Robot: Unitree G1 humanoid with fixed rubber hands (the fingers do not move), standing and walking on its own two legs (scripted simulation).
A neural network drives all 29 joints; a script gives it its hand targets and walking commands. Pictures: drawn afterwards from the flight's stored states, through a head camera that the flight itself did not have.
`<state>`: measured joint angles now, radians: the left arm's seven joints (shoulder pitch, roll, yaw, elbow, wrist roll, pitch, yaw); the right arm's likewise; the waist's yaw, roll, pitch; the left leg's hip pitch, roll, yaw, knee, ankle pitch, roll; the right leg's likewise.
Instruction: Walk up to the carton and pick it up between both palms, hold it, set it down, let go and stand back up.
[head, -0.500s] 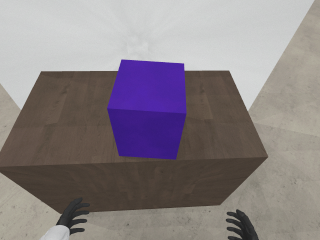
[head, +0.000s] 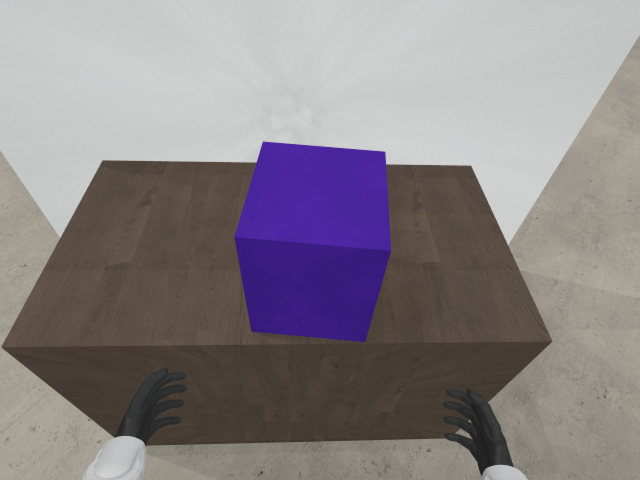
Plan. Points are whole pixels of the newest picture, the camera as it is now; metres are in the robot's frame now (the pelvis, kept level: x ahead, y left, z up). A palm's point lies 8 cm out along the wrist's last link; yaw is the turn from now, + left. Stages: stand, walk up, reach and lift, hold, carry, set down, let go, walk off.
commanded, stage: reach and lift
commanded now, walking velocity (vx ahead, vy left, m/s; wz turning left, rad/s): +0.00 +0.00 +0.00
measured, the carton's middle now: (315, 245) +0.48 +0.02 -0.03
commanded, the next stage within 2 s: none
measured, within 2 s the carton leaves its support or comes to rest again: neither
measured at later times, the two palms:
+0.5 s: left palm (152, 384) +0.24 +0.23 -0.05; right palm (477, 399) +0.24 -0.20 -0.06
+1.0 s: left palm (156, 321) +0.31 +0.24 +0.00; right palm (468, 332) +0.32 -0.19 -0.01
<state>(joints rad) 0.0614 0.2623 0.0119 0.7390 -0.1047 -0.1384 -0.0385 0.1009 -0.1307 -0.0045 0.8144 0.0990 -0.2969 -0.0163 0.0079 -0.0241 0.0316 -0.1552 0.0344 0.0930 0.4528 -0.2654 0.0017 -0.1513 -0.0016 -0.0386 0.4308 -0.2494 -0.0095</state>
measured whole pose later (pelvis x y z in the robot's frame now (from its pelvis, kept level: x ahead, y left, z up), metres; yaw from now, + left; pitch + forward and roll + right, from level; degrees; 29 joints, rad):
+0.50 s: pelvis -0.02 -0.01 -0.02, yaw +2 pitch +3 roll +0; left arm -0.17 0.26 -0.01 0.92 -0.21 -0.43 -0.06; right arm -0.17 -0.15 0.05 1.01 0.23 -0.54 -0.03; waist 0.00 -0.01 -0.03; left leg -0.40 0.04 0.06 0.70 -0.35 0.00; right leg -0.39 -0.01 -0.07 0.69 -0.35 -0.02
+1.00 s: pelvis -0.02 +0.00 -0.02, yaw +1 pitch +7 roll -1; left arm -0.43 0.29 -0.02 1.03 -0.26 -0.37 -0.04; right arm -0.43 -0.20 0.12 1.07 0.34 -0.42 -0.06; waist 0.00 0.00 -0.08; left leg -0.46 0.04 0.06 0.64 -0.30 0.00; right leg -0.44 -0.01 -0.07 0.61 -0.29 -0.01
